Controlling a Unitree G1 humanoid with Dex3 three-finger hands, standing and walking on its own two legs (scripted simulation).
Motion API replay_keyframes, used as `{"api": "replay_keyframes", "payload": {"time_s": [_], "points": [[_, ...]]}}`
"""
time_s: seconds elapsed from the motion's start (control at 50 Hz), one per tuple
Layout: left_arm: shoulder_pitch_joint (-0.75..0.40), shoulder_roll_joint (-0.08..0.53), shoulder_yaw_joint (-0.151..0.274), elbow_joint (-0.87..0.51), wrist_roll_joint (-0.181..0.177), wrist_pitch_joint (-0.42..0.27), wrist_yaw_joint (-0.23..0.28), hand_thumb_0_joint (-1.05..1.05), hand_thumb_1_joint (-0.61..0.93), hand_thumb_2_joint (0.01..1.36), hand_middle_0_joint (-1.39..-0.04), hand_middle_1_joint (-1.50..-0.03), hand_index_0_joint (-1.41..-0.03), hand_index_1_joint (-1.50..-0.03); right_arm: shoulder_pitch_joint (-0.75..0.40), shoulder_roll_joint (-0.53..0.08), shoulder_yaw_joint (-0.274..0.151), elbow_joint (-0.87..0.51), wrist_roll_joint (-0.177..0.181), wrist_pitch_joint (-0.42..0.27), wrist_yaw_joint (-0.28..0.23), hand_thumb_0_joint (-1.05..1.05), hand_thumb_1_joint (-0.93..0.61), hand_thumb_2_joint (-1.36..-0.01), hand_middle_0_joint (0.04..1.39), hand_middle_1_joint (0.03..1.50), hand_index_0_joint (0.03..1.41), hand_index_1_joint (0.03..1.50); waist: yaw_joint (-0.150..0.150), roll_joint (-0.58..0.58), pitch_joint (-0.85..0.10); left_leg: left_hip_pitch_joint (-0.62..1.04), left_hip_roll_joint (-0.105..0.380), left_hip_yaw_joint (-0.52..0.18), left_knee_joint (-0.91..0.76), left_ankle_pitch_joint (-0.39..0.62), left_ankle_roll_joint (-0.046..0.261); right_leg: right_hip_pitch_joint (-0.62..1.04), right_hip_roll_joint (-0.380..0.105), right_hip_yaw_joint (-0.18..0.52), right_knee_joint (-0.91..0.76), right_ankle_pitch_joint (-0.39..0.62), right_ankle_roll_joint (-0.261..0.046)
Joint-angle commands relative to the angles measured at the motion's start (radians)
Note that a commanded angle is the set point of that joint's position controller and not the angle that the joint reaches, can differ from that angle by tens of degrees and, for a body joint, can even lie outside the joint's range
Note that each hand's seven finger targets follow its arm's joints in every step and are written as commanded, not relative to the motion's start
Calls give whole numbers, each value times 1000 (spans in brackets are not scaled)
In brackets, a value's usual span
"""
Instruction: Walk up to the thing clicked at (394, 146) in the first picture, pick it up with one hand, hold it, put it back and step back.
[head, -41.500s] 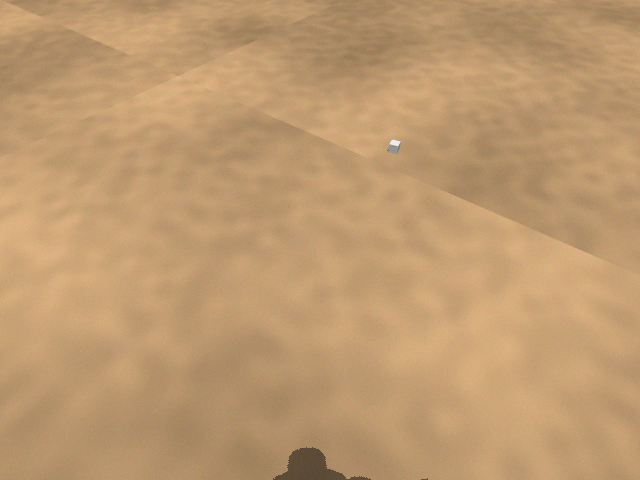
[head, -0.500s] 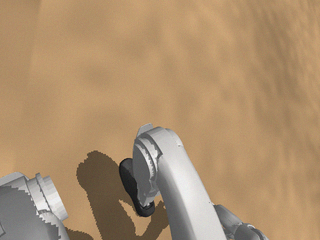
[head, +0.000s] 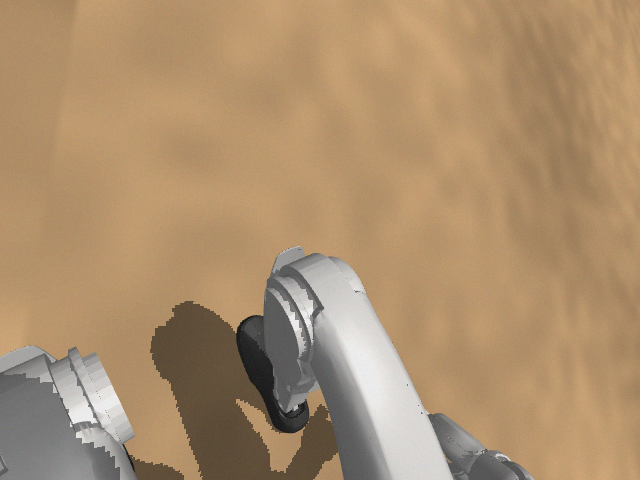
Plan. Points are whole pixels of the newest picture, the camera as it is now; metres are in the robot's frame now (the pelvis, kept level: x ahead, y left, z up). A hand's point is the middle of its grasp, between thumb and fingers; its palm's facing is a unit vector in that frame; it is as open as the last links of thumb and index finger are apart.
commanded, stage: close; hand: left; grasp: from above
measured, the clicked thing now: out of the picture +0.47 +0.31 -0.28
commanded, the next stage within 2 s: none
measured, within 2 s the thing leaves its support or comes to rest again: neither
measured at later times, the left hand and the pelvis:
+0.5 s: hand out of the picture +0.44 +0.28 -0.27, palm faces -0.49 -0.03 -0.87, open 11.9 cm; pelvis +0.00 +0.00 +0.00, yaw +0 degrees
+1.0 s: hand out of the picture +0.44 +0.28 -0.27, palm faces -0.50 -0.04 -0.87, open 12.1 cm; pelvis +0.00 +0.00 +0.00, yaw +0 degrees
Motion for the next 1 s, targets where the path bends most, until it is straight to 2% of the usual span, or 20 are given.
{"api": "replay_keyframes", "payload": {"time_s": [0.0, 0.06, 0.1, 0.16, 0.2, 0.28, 0.34, 0.4, 0.46, 0.48, 0.52, 0.56, 0.64, 0.72, 0.76, 0.8, 0.9, 0.92, 0.94, 0.98], "points": [[-247, 162, 20, -114, -13, -14, 26, 0, -85, 665, -256, -770, -303, -715, 166, -333, -108, 3, 6, -2, -10, 0, -888, -891, 200, 300, 200, 300, -75, 533, -616, 495, 30, 99, -294, 219, -16, 333, 37, -134, -164, 204, -86], [-246, 156, 23, -116, -9, -13, 26, 0, -101, 685, -256, -758, -295, -711, 167, -338, -112, 12, 6, -1, -8, 0, -888, -891, 200, 300, 200, 300, -75, 553, -619, 522, 34, 88, -297, 243, -25, 306, 34, -141, -154, 210, -90], [-247, 123, 0, -112, -17, -14, 25, 0, -88, 677, -249, -784, -297, -729, 143, -338, -111, 4, 7, -6, -8, 0, -887, -890, 200, 300, 200, 300, -83, 532, -600, 511, 34, 87, -290, 233, -25, 305, 34, -142, -153, 206, -90], [-262, 168, 19, -127, -9, -13, 36, 0, -93, 665, -248, -775, -296, -719, 158, -337, -114, 16, 5, -7, -8, 0, -890, -892, 200, 300, 200, 300, -69, 571, -623, 515, 32, 98, -304, 226, -23, 325, 37, -133, -162, 204, -90], [-253, 157, 11, -108, -6, -9, 39, 0, -80, 655, -257, -771, -306, -715, 145, -333, -113, 13, 4, -5, -10, 0, -890, -892, 200, 300, 200, 300, -71, 532, -613, 485, 31, 100, -301, 198, -18, 330, 38, -132, -172, 188, -88], [-251, 124, 3, -109, -14, -5, 36, 0, -76, 654, -246, -781, -300, -719, 143, -339, -113, 15, 4, -13, -5, 0, -887, -890, 200, 300, 200, 300, -82, 533, -591, 495, 31, 94, -286, 226, -20, 294, 32, -141, -156, 198, -89], [-255, 165, 22, -127, -6, 0, 46, 0, -86, 660, -246, -775, -295, -717, 149, -340, -116, 20, 7, -9, -9, 0, -888, -891, 200, 300, 200, 300, -67, 550, -631, 509, 35, 93, -299, 239, -23, 314, 36, -136, -165, 212, -91], [-242, 135, 5, -104, -14, 3, 41, 0, -84, 665, -252, -774, -300, -718, 143, -336, -114, 14, 4, -14, -2, 0, -889, -891, 200, 300, 200, 300, -76, 534, -619, 502, 34, 95, -292, 227, -22, 331, 36, -135, -159, 209, -87], [-265, 168, 29, -121, -9, 5, 45, 0, -80, 658, -258, -766, -305, -711, 157, -341, -118, 25, 8, -10, -4, 0, -888, -891, 200, 300, 200, 300, -71, 561, -635, 512, 35, 90, -297, 251, -24, 317, 33, -137, -157, 219, -91], [-247, 136, 11, -96, -9, 8, 36, 0, -72, 647, -256, -769, -308, -709, 149, -340, -116, 8, 10, -15, -2, 0, -888, -891, 200, 300, 200, 300, -76, 542, -610, 507, 34, 91, -288, 236, -22, 306, 31, -135, -150, 210, -90], [-254, 135, 16, -105, -15, 0, 34, 0, -91, 663, -236, -788, -288, -728, 155, -349, -116, 13, 8, -15, 1, 0, -887, -890, 200, 300, 200, 300, -83, 541, -598, 510, 33, 85, -286, 249, -25, 296, 29, -143, -145, 210, -90], [-261, 163, 20, -112, -13, 1, 35, 0, -100, 664, -229, -804, -284, -742, 153, -340, -111, 6, 9, -14, -3, 0, -888, -890, 200, 300, 200, 300, -78, 527, -615, 490, 31, 98, -289, 223, -16, 331, 35, -134, -166, 202, -87], [-258, 158, 11, -116, -21, -1, 23, 0, -102, 673, -230, -799, -282, -739, 145, -342, -113, 5, 13, -14, -9, 0, -888, -891, 200, 300, 200, 300, -77, 510, -603, 471, 30, 103, -289, 188, -14, 324, 34, -129, -172, 171, -88], [-247, 183, 32, -113, -18, -3, 27, 0, -104, 680, -240, -778, -286, -725, 166, -337, -111, 10, 14, -7, -13, 0, -888, -891, 200, 300, 200, 300, -70, 524, -642, 495, 33, 102, -289, 233, -16, 353, 38, -129, -170, 208, -89], [-246, 151, 16, -111, -15, -6, 20, 0, -102, 676, -220, -813, -275, -750, 155, -335, -112, 7, 16, -6, -12, 0, -886, -890, 200, 300, 200, 300, -73, 526, -609, 485, 32, 98, -289, 219, -19, 317, 35, -135, -156, 191, -91], [-242, 174, 28, -110, -19, -7, 26, 0, -120, 693, -226, -790, -272, -737, 164, -333, -114, 10, 14, 0, -16, 0, -889, -892, 200, 300, 200, 300, -67, 523, -640, 484, 31, 108, -290, 219, -13, 357, 41, -128, -174, 199, -89], [-237, 165, 25, -114, -7, -18, 23, 0, -109, 694, -227, -800, -274, -745, 156, -338, -114, 5, 11, 4, -17, 0, -885, -890, 200, 300, 200, 300, -68, 534, -619, 499, 33, 96, -285, 248, -22, 325, 37, -137, -155, 209, -94], [-231, 167, 38, -113, -5, -19, 25, 0, -108, 691, -218, -809, -269, -750, 169, -341, -114, 2, 11, 3, -12, 0, -884, -889, 200, 300, 200, 300, -69, 537, -612, 506, 31, 91, -288, 260, -22, 308, 34, -143, -148, 216, -91], [-235, 150, 24, -113, -10, -18, 27, 0, -109, 692, -217, -813, -269, -753, 156, -341, -116, 7, 11, 3, -13, 0, -886, -890, 200, 300, 200, 300, -69, 526, -602, 497, 32, 92, -288, 243, -23, 313, 34, -142, -152, 201, -93], [-240, 167, 31, -141, -2, -21, 30, 0, -113, 687, -213, -806, -265, -746, 158, -345, -116, 3, 6, -3, -9, 0, -887, -890, 200, 300, 200, 300, -69, 545, -606, 503, 34, 93, -284, 239, -23, 300, 35, -141, -157, 196, -92]]}}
